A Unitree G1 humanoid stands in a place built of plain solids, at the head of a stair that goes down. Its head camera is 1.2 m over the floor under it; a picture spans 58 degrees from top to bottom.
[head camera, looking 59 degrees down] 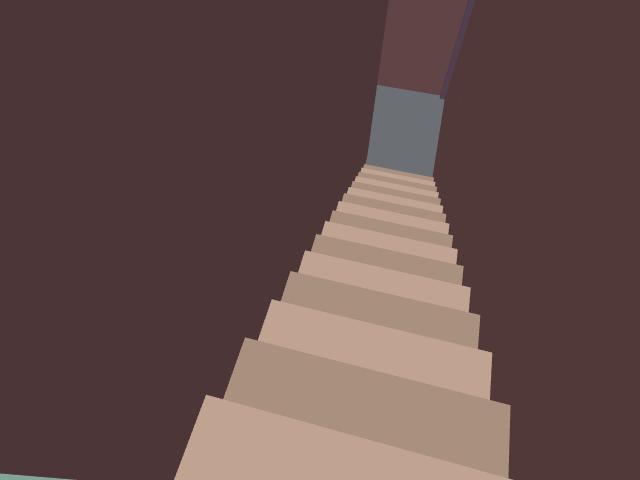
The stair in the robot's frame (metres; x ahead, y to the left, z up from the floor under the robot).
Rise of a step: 0.19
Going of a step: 0.23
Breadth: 0.86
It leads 14 degrees to the right of straight ahead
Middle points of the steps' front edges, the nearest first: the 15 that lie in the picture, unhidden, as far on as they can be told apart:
0.14 -0.11 0.00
0.36 -0.17 -0.19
0.58 -0.22 -0.38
0.79 -0.28 -0.57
1.01 -0.34 -0.76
1.23 -0.39 -0.95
1.45 -0.45 -1.15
1.67 -0.50 -1.34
1.89 -0.56 -1.53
2.11 -0.62 -1.72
2.33 -0.67 -1.91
2.55 -0.73 -2.10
2.77 -0.79 -2.29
2.99 -0.84 -2.48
3.20 -0.90 -2.68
